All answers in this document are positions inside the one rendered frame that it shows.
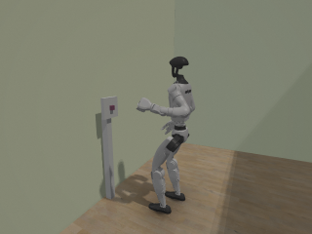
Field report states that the robot left thigh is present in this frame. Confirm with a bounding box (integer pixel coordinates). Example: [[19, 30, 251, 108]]
[[152, 136, 181, 178]]

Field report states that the right robot upper arm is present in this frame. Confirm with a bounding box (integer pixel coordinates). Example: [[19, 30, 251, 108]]
[[189, 83, 196, 113]]

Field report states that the robot left hand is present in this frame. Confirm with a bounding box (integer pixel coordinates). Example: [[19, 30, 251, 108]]
[[136, 97, 152, 112]]

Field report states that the left robot upper arm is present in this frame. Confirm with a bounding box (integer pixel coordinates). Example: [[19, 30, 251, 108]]
[[168, 83, 190, 119]]

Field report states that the robot torso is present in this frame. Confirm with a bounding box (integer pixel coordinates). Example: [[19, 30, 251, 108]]
[[168, 81, 191, 144]]

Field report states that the robot left forearm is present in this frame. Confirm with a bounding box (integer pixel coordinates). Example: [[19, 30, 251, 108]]
[[150, 103, 188, 118]]

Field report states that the panel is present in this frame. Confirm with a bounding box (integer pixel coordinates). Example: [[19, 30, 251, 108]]
[[100, 96, 118, 200]]

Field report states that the robot right hand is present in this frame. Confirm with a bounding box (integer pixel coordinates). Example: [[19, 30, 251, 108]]
[[161, 120, 175, 135]]

